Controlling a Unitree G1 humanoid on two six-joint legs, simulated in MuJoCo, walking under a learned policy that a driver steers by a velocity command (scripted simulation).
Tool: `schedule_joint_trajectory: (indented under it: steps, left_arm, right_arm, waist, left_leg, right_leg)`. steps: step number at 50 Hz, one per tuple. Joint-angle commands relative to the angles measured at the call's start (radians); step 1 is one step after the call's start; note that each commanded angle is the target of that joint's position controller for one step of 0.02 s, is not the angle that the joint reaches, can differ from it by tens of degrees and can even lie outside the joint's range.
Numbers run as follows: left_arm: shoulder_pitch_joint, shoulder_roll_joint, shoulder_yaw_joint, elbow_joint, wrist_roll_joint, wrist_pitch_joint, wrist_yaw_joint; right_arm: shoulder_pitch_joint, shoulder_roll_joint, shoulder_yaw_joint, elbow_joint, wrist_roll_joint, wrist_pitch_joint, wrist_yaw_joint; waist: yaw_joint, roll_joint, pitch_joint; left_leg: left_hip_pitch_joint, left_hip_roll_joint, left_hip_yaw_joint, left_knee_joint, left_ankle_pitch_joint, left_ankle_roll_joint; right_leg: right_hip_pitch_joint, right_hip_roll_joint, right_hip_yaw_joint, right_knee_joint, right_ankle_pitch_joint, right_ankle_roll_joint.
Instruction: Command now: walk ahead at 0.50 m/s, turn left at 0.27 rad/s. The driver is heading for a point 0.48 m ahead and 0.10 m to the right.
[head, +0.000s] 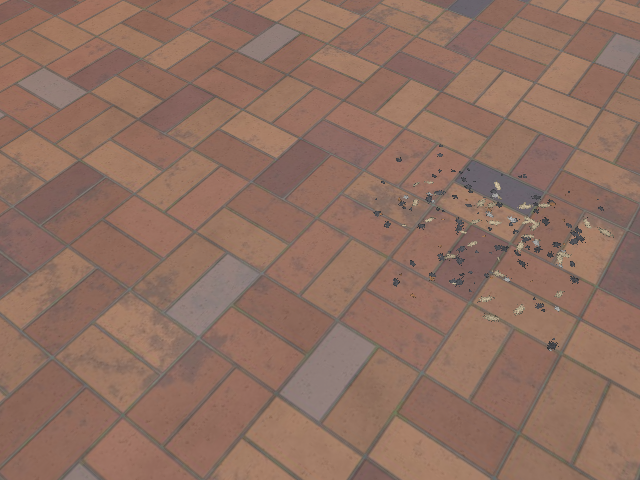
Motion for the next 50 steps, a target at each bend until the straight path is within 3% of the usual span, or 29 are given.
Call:
schedule_joint_trajectory:
  steps: [1, 4, 8, 14, 17, 18, 19, 20, 21, 22, 23, 24, 26, 28, 31, 35, 40, 41, 42, 43, 44, 45, 46, 48, 50]
  left_arm:
    - [0.084, 0.077, 0.017, -0.025, 0.019, 0.029, -0.011]
    - [-0.014, 0.073, 0.019, -0.056, 0.016, 0.041, -0.019]
    - [-0.162, 0.069, 0.016, -0.101, 0.005, 0.039, -0.025]
    - [-0.308, 0.065, 0.007, -0.151, -0.002, 0.028, -0.028]
    - [-0.235, 0.086, 0.016, -0.140, -0.003, 0.017, -0.022]
    - [-0.146, 0.104, 0.025, -0.112, -0.003, 0.013, -0.013]
    - [0.009, 0.121, 0.037, -0.060, 0.000, 0.005, -0.002]
    - [0.184, 0.174, 0.055, -0.018, 0.021, -0.004, 0.011]
    - [0.281, 0.297, 0.089, -0.006, 0.039, 0.000, 0.014]
    - [0.197, 0.230, 0.073, -0.008, 0.002, 0.011, 0.002]
    - [0.075, 0.182, 0.059, -0.027, -0.017, 0.011, 0.000]
    - [0.015, 0.116, 0.041, -0.032, -0.016, 0.003, -0.004]
    - [-0.004, 0.055, 0.018, -0.005, -0.020, -0.011, 0.000]
    - [0.021, 0.065, 0.015, 0.018, -0.016, -0.025, -0.001]
    - [0.019, 0.099, 0.015, 0.037, -0.012, -0.026, 0.000]
    - [0.057, 0.089, 0.005, 0.070, -0.011, -0.009, 0.005]
    - [0.067, 0.075, -0.002, 0.104, -0.010, 0.016, 0.018]
    - [0.049, 0.069, -0.004, 0.106, -0.016, 0.021, 0.023]
    - [0.069, 0.060, -0.007, 0.112, -0.013, 0.022, 0.026]
    - [0.129, 0.048, -0.007, 0.114, -0.005, 0.023, 0.029]
    - [0.254, -0.032, -0.024, 0.157, -0.024, 0.036, 0.030]
    - [0.231, 0.001, -0.020, 0.180, -0.020, 0.053, 0.041]
    - [0.190, 0.021, -0.014, 0.175, -0.016, 0.060, 0.043]
    - [0.131, 0.036, -0.010, 0.175, -0.013, 0.067, 0.038]
    - [0.130, 0.014, -0.017, 0.190, -0.014, 0.065, 0.037]
  right_arm:
    - [0.078, -0.087, -0.015, -0.009, 0.010, -0.039, -0.004]
    - [0.131, -0.115, -0.019, 0.017, 0.012, -0.049, -0.002]
    - [0.187, -0.104, -0.012, 0.039, 0.012, -0.050, -0.003]
    - [0.265, -0.105, -0.002, 0.085, -0.005, -0.050, -0.019]
    - [0.224, -0.127, -0.003, 0.092, -0.011, -0.050, -0.030]
    - [0.209, -0.138, -0.005, 0.093, -0.015, -0.051, -0.031]
    - [0.194, -0.140, -0.004, 0.096, -0.013, -0.049, -0.029]
    - [0.193, -0.118, 0.006, 0.079, -0.004, -0.053, -0.025]
    - [0.318, -0.015, 0.027, 0.059, 0.040, -0.054, -0.012]
    - [0.276, -0.104, 0.005, 0.075, 0.010, -0.052, -0.019]
    - [0.206, -0.100, 0.001, 0.057, 0.005, -0.050, -0.020]
    - [0.174, -0.080, 0.006, 0.053, 0.001, -0.052, -0.018]
    - [0.186, -0.050, 0.009, 0.063, -0.017, -0.029, -0.015]
    - [0.209, -0.025, 0.012, 0.074, -0.021, -0.008, -0.009]
    - [0.169, -0.010, 0.017, 0.069, -0.016, 0.008, -0.009]
    - [0.055, 0.005, 0.033, 0.057, -0.007, 0.014, -0.018]
    - [0.030, -0.001, 0.036, 0.082, -0.006, 0.009, -0.039]
    - [0.053, 0.007, 0.039, 0.095, -0.010, 0.003, -0.042]
    - [0.073, -0.022, 0.035, 0.107, -0.015, -0.007, -0.047]
    - [0.111, -0.088, 0.023, 0.116, -0.021, -0.017, -0.052]
    - [0.062, -0.089, 0.028, 0.117, 0.001, -0.011, -0.051]
    - [0.040, -0.034, 0.039, 0.115, 0.006, -0.005, -0.044]
    - [0.004, -0.016, 0.044, 0.112, 0.003, -0.002, -0.039]
    - [0.002, -0.013, 0.045, 0.123, 0.002, 0.002, -0.044]
    - [0.028, -0.014, 0.041, 0.147, 0.012, 0.002, -0.050]
  waist:
    - [0.016, 0.018, -0.049]
    - [-0.004, 0.040, -0.009]
    - [-0.050, 0.064, 0.013]
    - [-0.093, 0.078, 0.041]
    - [-0.033, 0.090, 0.020]
    - [0.006, 0.098, -0.027]
    - [0.076, 0.071, -0.107]
    - [0.142, 0.017, -0.217]
    - [0.103, -0.217, -0.367]
    - [0.084, -0.105, -0.327]
    - [0.032, -0.052, -0.156]
    - [0.010, -0.005, -0.087]
    - [-0.040, -0.036, -0.043]
    - [-0.059, -0.053, -0.070]
    - [-0.077, -0.063, -0.077]
    - [-0.033, -0.092, -0.088]
    - [-0.021, -0.076, -0.059]
    - [-0.040, -0.055, -0.050]
    - [-0.042, -0.001, -0.053]
    - [-0.006, 0.080, -0.086]
    - [0.050, 0.185, -0.111]
    - [0.023, 0.152, -0.087]
    - [0.026, 0.136, -0.042]
    - [0.007, 0.110, -0.017]
    - [0.000, 0.074, -0.028]
  left_leg:
    - [0.114, 0.287, -0.270, -0.252, 0.385, 0.137]
    - [0.135, 0.265, -0.224, -0.292, 0.395, 0.113]
    - [0.205, 0.244, -0.188, -0.298, 0.422, 0.063]
    - [0.351, 0.289, -0.185, -0.267, 0.506, 0.061]
    - [0.384, 0.315, -0.168, -0.170, 0.753, 0.043]
    - [0.381, 0.309, -0.158, -0.072, 0.882, 0.030]
    - [0.346, 0.276, -0.129, 0.104, 0.895, 0.013]
    - [0.173, 0.237, -0.103, 0.355, 0.655, -0.002]
    - [-0.188, 0.051, -0.025, 0.780, 0.031, -0.058]
    - [-0.296, 0.023, -0.144, 0.881, -0.314, -0.043]
    - [-0.317, 0.084, -0.163, 0.879, -0.240, -0.043]
    - [-0.289, 0.117, -0.152, 0.829, -0.194, -0.050]
    - [-0.197, 0.151, -0.133, 0.729, -0.177, -0.075]
    - [-0.136, 0.133, -0.108, 0.681, -0.149, -0.097]
    - [-0.142, 0.139, -0.077, 0.535, -0.078, -0.120]
    - [-0.090, 0.144, -0.034, 0.311, 0.033, -0.127]
    - [-0.007, 0.139, -0.038, 0.119, 0.008, -0.102]
    - [0.059, 0.141, -0.042, 0.007, 0.074, -0.094]
    - [0.141, 0.191, -0.103, -0.084, 0.217, -0.086]
    - [0.231, 0.311, -0.210, -0.058, 0.486, -0.067]
    - [0.203, 0.389, -0.277, -0.051, 0.581, 0.031]
    - [0.124, 0.381, -0.298, -0.079, 0.470, 0.043]
    - [0.068, 0.329, -0.267, -0.098, 0.348, 0.011]
    - [0.048, 0.260, -0.210, -0.110, 0.249, -0.035]
    - [0.095, 0.233, -0.182, -0.099, 0.262, -0.050]
  right_leg:
    - [-0.100, -0.044, 0.024, -0.073, 0.038, 0.015]
    - [-0.184, -0.056, 0.002, -0.191, 0.148, 0.032]
    - [-0.237, -0.043, -0.019, -0.385, 0.289, 0.035]
    - [-0.229, 0.011, -0.046, -0.585, 0.315, -0.009]
    - [-0.095, 0.059, -0.053, -0.652, 0.201, -0.060]
    - [0.019, 0.094, -0.063, -0.668, 0.159, -0.079]
    - [0.203, 0.116, -0.073, -0.734, 0.185, -0.105]
    - [0.466, -0.016, 0.065, -0.750, 0.145, -0.151]
    - [0.768, -0.323, 0.562, -0.806, 0.052, -0.308]
    - [0.692, -0.340, 0.708, -0.909, 0.169, -0.313]
    - [0.523, -0.308, 0.508, -0.903, 0.287, -0.292]
    - [0.405, -0.267, 0.381, -0.919, 0.481, -0.269]
    - [0.269, -0.182, 0.187, -0.940, 0.741, -0.208]
    - [0.230, -0.156, 0.112, -0.942, 0.904, -0.203]
    - [0.218, -0.123, 0.035, -0.945, 0.954, -0.200]
    - [0.241, -0.097, -0.002, -0.929, 0.905, -0.172]
    - [0.260, -0.132, 0.065, -0.868, 0.679, -0.163]
    - [0.238, -0.120, 0.073, -0.838, 0.579, -0.139]
    - [0.209, -0.092, 0.078, -0.805, 0.445, -0.099]
    - [0.170, -0.035, 0.052, -0.749, 0.237, -0.065]
    - [0.185, 0.041, 0.007, -0.761, -0.016, -0.045]
    - [0.248, 0.047, 0.006, -0.790, -0.039, -0.033]
    - [0.267, 0.044, 0.021, -0.823, 0.005, -0.031]
    - [0.293, 0.018, 0.041, -0.853, 0.102, -0.027]
    - [0.290, -0.002, 0.051, -0.869, 0.148, -0.024]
